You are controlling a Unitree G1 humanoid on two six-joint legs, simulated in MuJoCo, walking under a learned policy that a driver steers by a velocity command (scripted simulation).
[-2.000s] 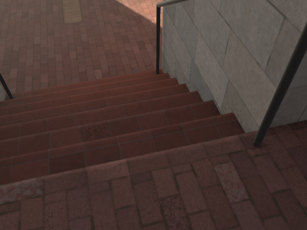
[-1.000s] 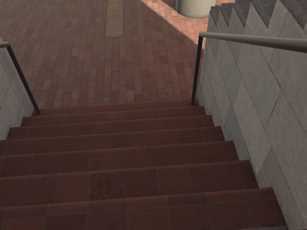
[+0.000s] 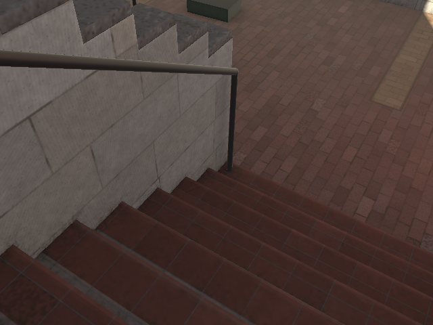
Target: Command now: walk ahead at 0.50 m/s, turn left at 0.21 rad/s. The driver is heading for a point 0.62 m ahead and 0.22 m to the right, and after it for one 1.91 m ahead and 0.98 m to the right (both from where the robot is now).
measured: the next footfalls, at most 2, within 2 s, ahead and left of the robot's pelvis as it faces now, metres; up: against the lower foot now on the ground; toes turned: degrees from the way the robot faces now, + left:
right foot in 0.30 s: +0.24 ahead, -0.08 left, -0.17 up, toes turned -4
left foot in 0.82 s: +0.62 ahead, +0.11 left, -0.34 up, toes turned -14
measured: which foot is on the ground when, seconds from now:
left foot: down 0.00-0.32, up 0.34-0.80, down 0.82-1.00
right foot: up 0.00-0.28, down 0.30-0.82, up 0.84-1.00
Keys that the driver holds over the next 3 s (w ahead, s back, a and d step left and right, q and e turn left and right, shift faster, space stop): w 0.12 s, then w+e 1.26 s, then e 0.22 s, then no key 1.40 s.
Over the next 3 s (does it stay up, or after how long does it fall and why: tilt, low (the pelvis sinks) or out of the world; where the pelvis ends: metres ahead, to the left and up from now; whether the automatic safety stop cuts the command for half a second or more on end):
stays up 0.76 -0.20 -0.47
